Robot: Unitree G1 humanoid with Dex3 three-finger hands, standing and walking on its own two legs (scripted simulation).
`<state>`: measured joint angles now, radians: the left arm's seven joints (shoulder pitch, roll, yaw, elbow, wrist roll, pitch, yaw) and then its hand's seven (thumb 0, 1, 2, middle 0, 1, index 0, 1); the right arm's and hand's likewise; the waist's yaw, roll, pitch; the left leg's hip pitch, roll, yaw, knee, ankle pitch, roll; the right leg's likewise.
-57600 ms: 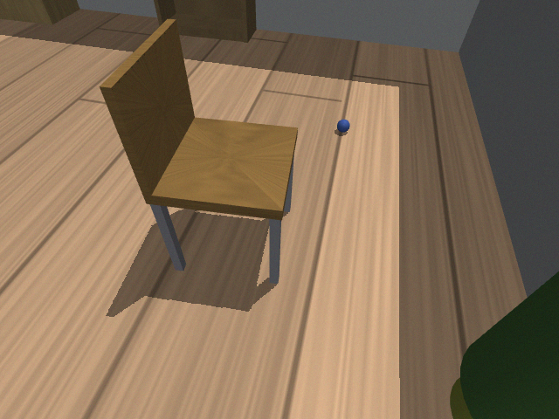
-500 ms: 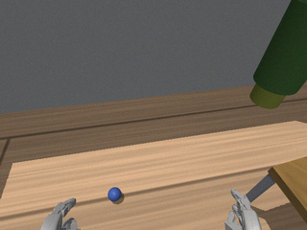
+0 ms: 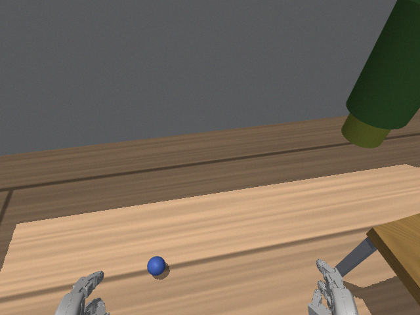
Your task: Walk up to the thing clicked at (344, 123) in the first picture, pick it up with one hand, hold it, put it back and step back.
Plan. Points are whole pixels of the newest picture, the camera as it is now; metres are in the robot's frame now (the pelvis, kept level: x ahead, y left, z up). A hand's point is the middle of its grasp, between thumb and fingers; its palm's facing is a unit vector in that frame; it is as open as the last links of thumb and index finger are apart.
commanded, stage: home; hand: left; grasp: from above
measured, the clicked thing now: (156, 265) +0.48 +0.21 -0.67
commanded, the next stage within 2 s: stand in 0.18 s
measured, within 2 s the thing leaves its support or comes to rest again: neither
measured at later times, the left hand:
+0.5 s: hand out of the picture +0.13 +0.23 -0.10, palm faces +0.03 -0.94 -0.34, open 7.4 cm
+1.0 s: hand out of the picture +0.03 +0.23 -0.10, palm faces +0.05 -0.94 -0.33, open 7.4 cm
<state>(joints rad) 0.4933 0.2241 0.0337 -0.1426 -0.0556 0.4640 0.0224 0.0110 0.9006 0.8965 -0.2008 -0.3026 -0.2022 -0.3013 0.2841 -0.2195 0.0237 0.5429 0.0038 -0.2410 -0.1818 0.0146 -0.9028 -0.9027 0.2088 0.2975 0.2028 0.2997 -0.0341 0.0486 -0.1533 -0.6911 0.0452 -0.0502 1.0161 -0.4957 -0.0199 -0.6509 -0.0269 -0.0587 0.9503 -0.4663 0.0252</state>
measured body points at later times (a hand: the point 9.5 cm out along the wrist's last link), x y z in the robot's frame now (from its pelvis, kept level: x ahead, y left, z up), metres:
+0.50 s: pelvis -0.01 +0.00 +0.02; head +0.01 +0.00 +0.47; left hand +0.13 +0.28 -0.07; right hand +0.12 -0.27 -0.09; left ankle +0.01 +0.13 -0.68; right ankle +0.00 -0.14 -0.68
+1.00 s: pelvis -0.01 +0.00 +0.06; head -0.02 -0.01 +0.51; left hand +0.03 +0.28 -0.08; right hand +0.06 -0.28 -0.08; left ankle +0.01 +0.13 -0.68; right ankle +0.00 -0.14 -0.68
